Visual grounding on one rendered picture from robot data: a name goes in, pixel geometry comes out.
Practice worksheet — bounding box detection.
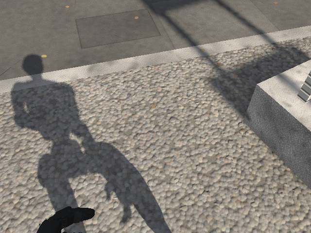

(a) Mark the robot left hand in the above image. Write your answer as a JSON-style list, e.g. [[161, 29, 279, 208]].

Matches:
[[37, 206, 95, 233]]

